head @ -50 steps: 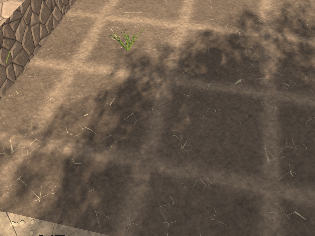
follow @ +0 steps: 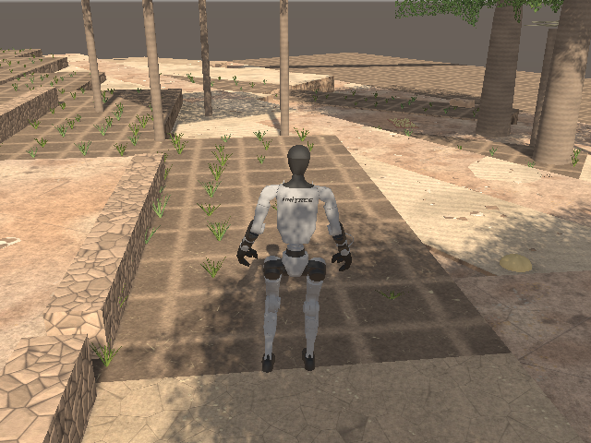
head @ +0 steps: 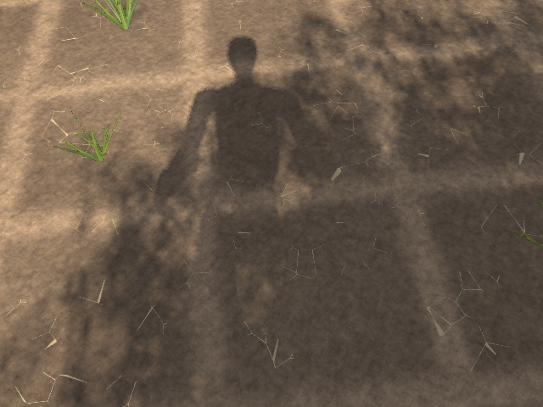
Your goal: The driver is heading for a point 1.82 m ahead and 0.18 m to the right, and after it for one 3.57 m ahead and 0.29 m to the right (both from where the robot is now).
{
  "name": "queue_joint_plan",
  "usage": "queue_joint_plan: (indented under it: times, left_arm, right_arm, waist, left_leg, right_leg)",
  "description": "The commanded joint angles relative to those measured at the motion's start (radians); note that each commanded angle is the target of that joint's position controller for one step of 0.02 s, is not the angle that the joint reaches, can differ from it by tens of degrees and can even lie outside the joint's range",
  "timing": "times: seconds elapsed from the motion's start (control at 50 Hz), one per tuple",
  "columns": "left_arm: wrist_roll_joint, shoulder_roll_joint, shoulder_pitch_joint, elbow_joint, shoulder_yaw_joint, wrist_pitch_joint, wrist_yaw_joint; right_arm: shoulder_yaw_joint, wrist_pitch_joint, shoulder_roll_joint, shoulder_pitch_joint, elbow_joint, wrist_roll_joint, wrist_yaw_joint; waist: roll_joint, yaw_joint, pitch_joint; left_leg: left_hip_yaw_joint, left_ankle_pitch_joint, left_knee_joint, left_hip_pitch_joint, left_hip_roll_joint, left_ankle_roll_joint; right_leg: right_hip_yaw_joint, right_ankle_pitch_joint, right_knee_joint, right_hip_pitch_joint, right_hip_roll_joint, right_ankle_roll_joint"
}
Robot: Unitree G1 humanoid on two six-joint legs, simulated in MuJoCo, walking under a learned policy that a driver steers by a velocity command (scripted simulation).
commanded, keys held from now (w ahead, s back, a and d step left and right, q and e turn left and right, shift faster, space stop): e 0.50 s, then no key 0.14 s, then w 0.02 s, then w+q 0.34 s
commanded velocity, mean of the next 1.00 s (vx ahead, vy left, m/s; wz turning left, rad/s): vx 0.10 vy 0.00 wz -0.32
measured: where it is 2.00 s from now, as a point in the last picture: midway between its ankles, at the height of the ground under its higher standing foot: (284, 298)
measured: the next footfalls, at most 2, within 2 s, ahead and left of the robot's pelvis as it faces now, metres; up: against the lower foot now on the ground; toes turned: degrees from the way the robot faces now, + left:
left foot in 0.24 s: +0.10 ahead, +0.15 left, +0.00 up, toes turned -14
right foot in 0.66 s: +0.01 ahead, -0.10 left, +0.00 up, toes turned -22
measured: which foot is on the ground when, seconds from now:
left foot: up 0.00-0.22, down 0.24-0.66, up 0.68-1.00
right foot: down 0.00-0.24, up 0.26-0.64, down 0.66-1.00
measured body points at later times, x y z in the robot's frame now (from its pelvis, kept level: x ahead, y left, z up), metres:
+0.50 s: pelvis +0.02 +0.05 +0.01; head +0.06 +0.06 +0.46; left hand +0.25 +0.28 -0.09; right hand +0.07 -0.26 -0.09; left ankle +0.06 +0.16 -0.73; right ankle -0.02 -0.09 -0.67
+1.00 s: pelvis +0.07 -0.01 +0.01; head +0.08 -0.01 +0.46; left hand +0.23 +0.24 -0.10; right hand +0.10 -0.31 -0.10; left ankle +0.23 +0.12 -0.67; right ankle -0.03 -0.09 -0.73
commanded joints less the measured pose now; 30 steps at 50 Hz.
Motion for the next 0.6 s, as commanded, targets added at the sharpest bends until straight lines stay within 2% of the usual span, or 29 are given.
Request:
queue_joint_plan:
  times: [0.02, 0.08, 0.16, 0.18, 0.22, 0.24, 0.26, 0.28, 0.3, 0.32, 0.34, 0.36, 0.38, 0.42, 0.46, 0.52, 0.58, 0.6]
  left_arm:
    - [0.004, 0.169, -0.017, -0.079, 0.052, -0.006, 0.022]
    - [-0.004, 0.178, -0.021, -0.082, 0.058, 0.004, 0.033]
    - [-0.004, 0.171, -0.022, -0.086, 0.058, 0.017, 0.03]
    - [-0.007, 0.169, -0.025, -0.087, 0.057, 0.02, 0.029]
    - [-0.02, 0.16, -0.037, -0.088, 0.054, 0.03, 0.033]
    - [-0.02, 0.128, -0.009, -0.086, 0.044, 0.031, 0.034]
    - [-0.022, 0.087, 0.004, -0.112, 0.036, 0.026, 0.032]
    - [-0.008, 0.153, 0.007, -0.111, 0.056, 0.011, 0.03]
    - [-0.012, 0.198, 0.032, -0.086, 0.075, 0.011, 0.027]
    - [-0.016, 0.192, 0.065, -0.055, 0.079, 0.02, 0.027]
    - [-0.012, 0.169, 0.086, -0.038, 0.075, 0.031, 0.031]
    - [-0.013, 0.142, 0.087, -0.036, 0.067, 0.038, 0.03]
    - [-0.018, 0.125, 0.072, -0.044, 0.061, 0.041, 0.027]
    - [-0.028, 0.102, 0.006, -0.076, 0.049, 0.039, 0.023]
    - [-0.025, 0.088, -0.033, -0.099, 0.039, 0.037, 0.018]
    - [-0.017, 0.069, -0.046, -0.116, 0.024, 0.037, 0.005]
    - [-0.017, 0.083, -0.016, -0.106, 0.028, 0.041, 0.001]
    - [-0.016, 0.08, 0.008, -0.096, 0.028, 0.042, -0.001]
  right_arm:
    - [-0.021, 0.0, -0.079, 0.074, -0.036, 0.0, -0.01]
    - [-0.015, 0.001, -0.07, 0.054, -0.04, 0.001, -0.005]
    - [-0.02, -0.009, -0.082, 0.042, -0.052, 0.007, 0.01]
    - [-0.022, -0.014, -0.083, 0.052, -0.051, 0.008, 0.014]
    - [-0.031, -0.023, -0.087, 0.113, -0.034, 0.007, 0.022]
    - [-0.046, -0.022, -0.141, 0.147, -0.032, -0.006, 0.018]
    - [-0.067, -0.011, -0.239, 0.133, -0.034, -0.03, 0.011]
    - [-0.062, -0.015, -0.21, 0.097, -0.058, -0.055, 0.011]
    - [-0.044, -0.019, -0.153, 0.029, -0.088, -0.049, 0.002]
    - [-0.035, -0.019, -0.117, -0.022, -0.099, -0.03, -0.004]
    - [-0.029, -0.019, -0.098, -0.038, -0.106, -0.013, -0.009]
    - [-0.024, -0.016, -0.09, -0.029, -0.105, -0.005, -0.013]
    - [-0.022, -0.011, -0.091, -0.013, -0.103, -0.007, -0.016]
    - [-0.026, 0.0, -0.103, 0.041, -0.095, -0.014, -0.022]
    - [-0.037, 0.007, -0.129, 0.08, -0.088, -0.014, -0.023]
    - [-0.053, 0.013, -0.171, 0.072, -0.09, -0.005, -0.011]
    - [-0.057, 0.013, -0.185, 0.074, -0.078, 0.013, 0.006]
    - [-0.056, 0.012, -0.186, 0.061, -0.074, 0.024, 0.01]
  waist:
    - [-0.12, -0.028, -0.221]
    - [-0.136, -0.014, -0.224]
    - [-0.172, -0.001, -0.195]
    - [-0.177, -0.006, -0.19]
    - [-0.169, -0.042, -0.182]
    - [-0.092, -0.04, -0.185]
    - [0.189, 0.002, -0.141]
    - [0.259, -0.013, -0.127]
    - [0.176, 0.012, -0.12]
    - [0.131, 0.034, -0.103]
    - [0.118, 0.03, -0.097]
    - [0.114, 0.02, -0.087]
    - [0.113, 0.01, -0.08]
    - [0.138, -0.034, -0.084]
    - [0.155, -0.063, -0.107]
    - [0.169, -0.071, -0.13]
    - [0.179, -0.059, -0.142]
    - [0.173, -0.04, -0.142]
  left_leg:
    - [-0.032, 0.054, -0.128, 0.012, -0.007, -0.018]
    - [-0.043, 0.115, -0.241, 0.069, -0.021, -0.025]
    - [-0.048, 0.124, -0.372, 0.121, -0.038, -0.006]
    - [-0.045, 0.133, -0.426, 0.144, -0.042, 0.004]
    - [-0.022, 0.243, -0.625, 0.269, -0.036, 0.038]
    - [-0.117, 0.249, -0.711, 0.366, 0.089, 0.086]
    - [-0.363, 0.288, -0.787, 0.399, 0.299, 0.212]
    - [-0.5, 0.346, -0.827, 0.313, 0.411, 0.319]
    - [-0.416, 0.373, -0.808, 0.292, 0.372, 0.306]
    - [-0.304, 0.379, -0.789, 0.286, 0.303, 0.256]
    - [-0.238, 0.379, -0.775, 0.314, 0.263, 0.228]
    - [-0.193, 0.43, -0.769, 0.325, 0.25, 0.231]
    - [-0.143, 0.454, -0.774, 0.329, 0.231, 0.234]
    - [-0.102, 0.487, -0.772, 0.412, 0.231, 0.25]
    - [-0.088, 0.528, -0.761, 0.478, 0.258, 0.266]
    - [-0.042, 0.59, -0.748, 0.443, 0.28, 0.272]
    - [-0.037, 0.649, -0.714, 0.429, 0.294, 0.273]
    - [-0.03, 0.652, -0.688, 0.422, 0.29, 0.26]
  right_leg:
    - [0.298, 0.17, -0.157, 0.19, -0.23, -0.185]
    - [0.324, 0.017, -0.163, 0.151, -0.212, -0.17]
    - [0.407, -0.116, -0.162, 0.137, -0.2, -0.146]
    - [0.424, -0.118, -0.152, 0.139, -0.196, -0.137]
    - [0.418, -0.136, -0.104, 0.095, -0.155, -0.093]
    - [0.364, -0.245, -0.009, 0.012, -0.099, -0.039]
    - [0.148, -0.434, 0.208, -0.186, 0.064, 0.025]
    - [0.101, -0.499, 0.462, -0.213, 0.05, 0.07]
    - [0.127, -0.434, 0.592, -0.195, 0.018, 0.084]
    - [0.109, -0.377, 0.647, -0.19, 0.012, 0.099]
    - [0.098, -0.325, 0.702, -0.211, 0.006, 0.117]
    - [0.087, -0.301, 0.744, -0.226, -0.001, 0.132]
    - [0.057, -0.28, 0.735, -0.225, -0.009, 0.143]
    - [0.019, -0.255, 0.639, -0.252, -0.035, 0.163]
    - [0.004, -0.271, 0.534, -0.232, -0.065, 0.174]
    - [-0.043, -0.314, 0.375, -0.09, -0.086, 0.159]
    - [-0.08, -0.298, 0.219, 0.025, -0.06, 0.127]
    - [-0.086, -0.241, 0.123, 0.073, -0.053, 0.107]
Velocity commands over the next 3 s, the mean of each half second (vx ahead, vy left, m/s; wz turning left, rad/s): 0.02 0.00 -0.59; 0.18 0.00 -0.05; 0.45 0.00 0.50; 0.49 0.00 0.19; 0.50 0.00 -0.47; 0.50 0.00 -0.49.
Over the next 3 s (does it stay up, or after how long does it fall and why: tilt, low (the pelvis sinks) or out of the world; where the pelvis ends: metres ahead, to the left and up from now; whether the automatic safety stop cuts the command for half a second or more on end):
stays up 1.15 -0.07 0.01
